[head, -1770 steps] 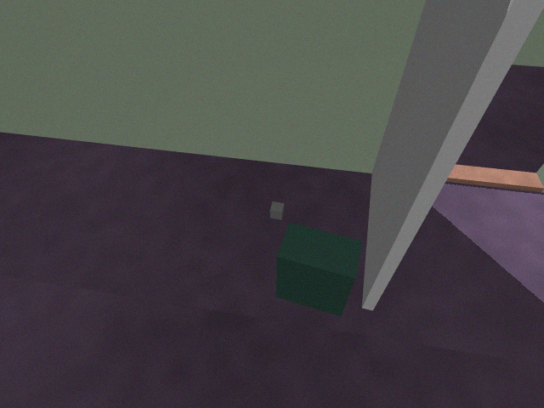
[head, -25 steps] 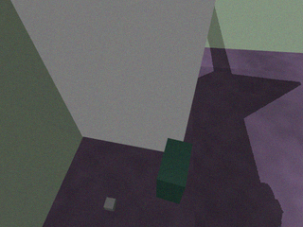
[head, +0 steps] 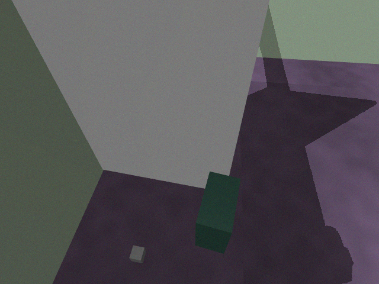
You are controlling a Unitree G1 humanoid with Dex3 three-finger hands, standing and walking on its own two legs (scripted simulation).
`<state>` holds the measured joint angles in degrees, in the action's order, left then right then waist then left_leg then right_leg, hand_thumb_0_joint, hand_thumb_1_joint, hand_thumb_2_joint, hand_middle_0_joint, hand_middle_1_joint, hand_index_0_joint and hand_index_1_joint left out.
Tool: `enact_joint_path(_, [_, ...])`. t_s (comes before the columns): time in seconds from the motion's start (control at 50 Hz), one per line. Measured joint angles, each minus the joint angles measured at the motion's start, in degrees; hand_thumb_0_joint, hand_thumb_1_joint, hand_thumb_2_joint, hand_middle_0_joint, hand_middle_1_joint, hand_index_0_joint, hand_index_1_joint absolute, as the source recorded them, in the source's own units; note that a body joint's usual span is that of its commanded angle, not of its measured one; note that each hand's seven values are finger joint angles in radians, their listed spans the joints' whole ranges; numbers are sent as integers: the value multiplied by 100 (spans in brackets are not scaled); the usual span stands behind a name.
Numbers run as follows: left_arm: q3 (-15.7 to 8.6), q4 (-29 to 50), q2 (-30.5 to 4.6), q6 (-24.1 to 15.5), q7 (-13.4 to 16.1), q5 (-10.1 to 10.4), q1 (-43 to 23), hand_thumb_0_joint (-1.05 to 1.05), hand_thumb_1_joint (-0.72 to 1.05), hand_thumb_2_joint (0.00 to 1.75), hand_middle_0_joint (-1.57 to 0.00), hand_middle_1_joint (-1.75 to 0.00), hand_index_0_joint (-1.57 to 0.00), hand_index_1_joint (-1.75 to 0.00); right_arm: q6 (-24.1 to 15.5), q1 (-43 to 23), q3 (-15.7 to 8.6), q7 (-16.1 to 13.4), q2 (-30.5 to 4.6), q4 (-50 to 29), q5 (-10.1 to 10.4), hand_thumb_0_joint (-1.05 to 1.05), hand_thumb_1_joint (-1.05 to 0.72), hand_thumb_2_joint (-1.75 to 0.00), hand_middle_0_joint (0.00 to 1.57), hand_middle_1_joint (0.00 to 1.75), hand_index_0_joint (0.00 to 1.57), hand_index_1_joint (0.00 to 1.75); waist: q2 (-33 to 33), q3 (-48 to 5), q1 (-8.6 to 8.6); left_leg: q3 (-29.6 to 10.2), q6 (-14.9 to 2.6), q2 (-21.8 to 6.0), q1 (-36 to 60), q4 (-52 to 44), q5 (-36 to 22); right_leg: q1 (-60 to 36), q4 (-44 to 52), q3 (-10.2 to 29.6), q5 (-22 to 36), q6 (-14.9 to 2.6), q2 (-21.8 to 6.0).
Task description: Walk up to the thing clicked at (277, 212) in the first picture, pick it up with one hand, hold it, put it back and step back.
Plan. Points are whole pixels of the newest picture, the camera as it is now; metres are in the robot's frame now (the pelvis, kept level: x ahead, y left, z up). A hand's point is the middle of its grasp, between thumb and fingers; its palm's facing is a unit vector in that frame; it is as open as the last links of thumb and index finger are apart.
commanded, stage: stand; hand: left
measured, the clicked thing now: (138, 254) +0.36 +0.30 -0.75
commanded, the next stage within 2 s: walk up in 0.10 s
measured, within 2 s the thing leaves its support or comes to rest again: neither
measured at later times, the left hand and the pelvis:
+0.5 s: hand out of the picture +0.04 +0.41 -0.18, palm faces +0.05 -0.88 -0.48, open 7.4 cm; pelvis -0.05 +0.10 -0.03, yaw +5 degrees
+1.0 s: hand out of the picture +0.01 +0.34 -0.18, palm faces -0.06 -0.91 -0.41, open 7.4 cm; pelvis -0.09 +0.06 -0.04, yaw -1 degrees
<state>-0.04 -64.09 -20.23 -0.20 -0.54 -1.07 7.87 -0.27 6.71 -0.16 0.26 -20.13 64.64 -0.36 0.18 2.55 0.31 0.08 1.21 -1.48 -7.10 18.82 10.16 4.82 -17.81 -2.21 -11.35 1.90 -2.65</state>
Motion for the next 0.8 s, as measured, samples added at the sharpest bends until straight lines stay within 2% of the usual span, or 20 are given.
enact_joint_path(0.1, [-5,10,0,2,2,10,-18,1,91,90,-20,-30,-20,-29,-18,8,4,-7,-3,-5,-3,0,-91,-90,20,30,20,30,-13,1,1,3,-2,6,19,-12,5,-14,3,2,-9,4,-7])
enact_joint_path(0.14, [-55,103,18,-16,56,65,-36,1,91,90,-20,-30,-20,-30,133,-4,-110,72,-61,-182,-83,0,-91,-90,20,30,20,30,34,56,-25,-29,-28,17,-146,226,81,101,-164,-24,-70,4,-19])
enact_joint_path(0.18, [-121,270,38,-50,154,85,-67,1,91,90,-20,-30,-21,-30,284,-61,-235,126,-195,-400,-131,0,-91,-90,20,30,20,30,133,226,-38,-68,-102,60,-500,933,416,236,-396,-53,-149,3,-49])
enact_joint_path(0.24, [-203,565,30,-84,284,1,-25,1,91,90,-21,-30,-21,-30,507,-111,-416,206,-425,-787,-198,0,-91,-90,20,30,20,30,226,445,19,-284,-174,304,-1232,2735,1467,469,-674,9,-207,-19,-191])
enact_joint_path(0.3, [-252,735,-90,-34,352,-67,0,1,90,90,-21,-30,-21,-30,581,-94,-573,293,-577,-1154,-178,0,-91,-90,20,30,20,30,289,596,-60,-495,-162,332,-1689,3737,1742,688,-884,-15,-246,-34,-363])
enact_joint_path(0.34, [-289,849,-216,-5,366,-115,-18,1,90,90,-21,-30,-21,-30,594,-42,-637,321,-624,-1325,-162,0,-91,-90,20,30,20,30,308,672,-115,-573,-136,198,-1742,3702,1729,859,-1092,-54,-315,15,-474])
enact_joint_path(0.4, [-360,1076,-411,27,342,-136,-90,1,90,90,-21,-30,-21,-30,550,117,-690,309,-627,-1418,-154,0,-91,-90,20,30,20,30,280,744,-141,-560,-144,-63,-1436,2681,1471,1150,-1618,-110,-549,146,-680])
enact_joint_path(0.42, [-377,1148,-490,52,318,-117,-128,1,90,90,-21,-30,-21,-30,502,181,-704,289,-598,-1410,-154,0,-91,-90,20,30,20,30,218,765,-141,-529,-93,-83,-1253,2179,1116,1285,-1927,-95,-697,141,-787])
enact_joint_path(0.44, [-413,1195,-606,91,302,-84,-209,1,90,90,-21,-30,-21,-30,448,181,-719,250,-472,-1359,-169,0,-91,-90,20,30,20,30,-33,891,-88,-407,-11,89,-1176,2141,1026,1438,-2329,82,-827,-23,-979])
enact_joint_path(0.46, [-450,1232,-670,143,314,-50,-271,1,90,90,-20,-30,-21,-30,404,196,-687,223,-348,-1335,-196,0,-91,-90,20,30,20,30,-190,991,-10,-314,12,178,-1168,2249,1071,1621,-2815,410,-1305,-134,-910])
enact_joint_path(0.48, [-467,1251,-686,194,336,-15,-292,1,91,90,-20,-30,-20,-30,364,227,-618,209,-246,-1319,-188,0,-91,-90,20,30,20,30,-222,1030,13,-315,5,172,-1186,2335,1116,1764,-3285,673,-1756,-204,-635])
enact_joint_path(0.52, [-424,1199,-670,276,349,35,-287,1,91,90,-20,-30,-20,-29,322,341,-478,195,-65,-1304,-133,0,-91,-90,20,30,20,30,-177,947,-78,-476,-43,123,-1222,2292,1077,1939,-4025,866,-2203,-296,-58])
enact_joint_path(0.56, [-403,1160,-655,302,306,92,-214,1,91,90,-20,-30,-20,-29,292,426,-369,135,97,-1307,-108,0,-91,-90,20,30,20,30,-255,821,-63,-466,-81,124,-1175,2058,946,2099,-4526,990,-2062,-350,320])
enact_joint_path(0.6, [-369,1172,-598,302,263,120,-53,1,91,90,-20,-30,-20,-29,218,447,-301,70,160,-1341,-76,0,-90,-90,20,30,20,30,-315,740,3,-336,-119,116,-1107,1907,877,2160,-4722,1006,-1844,-347,530])
enact_joint_path(0.7, [-302,1157,-378,424,118,9,243,1,91,90,-20,-30,-20,-29,-13,450,-315,-94,108,-1519,-24,0,-90,-90,21,30,21,30,-343,700,49,-62,-190,127,-920,1792,846,1884,-4320,956,-1812,-231,649])
enact_joint_path(0.8, [-379,1288,-333,496,-31,-98,279,1,91,90,-20,-30,-20,-30,-131,471,-365,-219,-86,-1729,-27,0,-90,-90,21,30,21,30,-297,776,66,113,-154,-23,-962,1982,896,1820,-4070,865,-1882,-238,575])
